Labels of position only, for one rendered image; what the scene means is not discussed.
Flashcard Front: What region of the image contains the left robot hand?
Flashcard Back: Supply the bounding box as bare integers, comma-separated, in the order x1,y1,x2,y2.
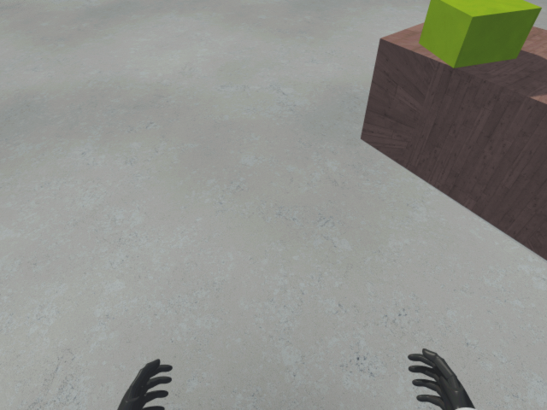
117,359,173,410

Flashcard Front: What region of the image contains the pedestal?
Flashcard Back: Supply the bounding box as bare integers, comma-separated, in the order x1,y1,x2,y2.
361,22,547,260

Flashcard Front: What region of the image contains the right robot hand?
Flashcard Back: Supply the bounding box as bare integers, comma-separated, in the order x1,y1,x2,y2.
408,348,475,410

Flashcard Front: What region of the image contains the carton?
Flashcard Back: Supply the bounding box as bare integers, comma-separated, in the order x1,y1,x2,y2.
419,0,541,68

